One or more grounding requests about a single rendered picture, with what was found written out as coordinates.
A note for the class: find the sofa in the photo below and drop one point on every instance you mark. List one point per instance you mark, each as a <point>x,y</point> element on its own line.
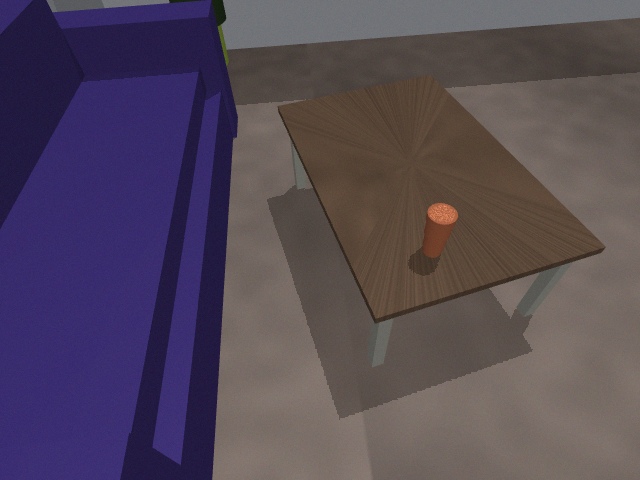
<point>116,137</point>

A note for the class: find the cup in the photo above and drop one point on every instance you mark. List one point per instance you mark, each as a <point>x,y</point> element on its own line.
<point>440,220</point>

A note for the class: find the potted plant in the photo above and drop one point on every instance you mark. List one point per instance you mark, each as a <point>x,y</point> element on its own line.
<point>220,15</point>

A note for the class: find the coffee table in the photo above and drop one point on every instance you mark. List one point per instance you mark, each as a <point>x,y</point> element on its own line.
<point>379,157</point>

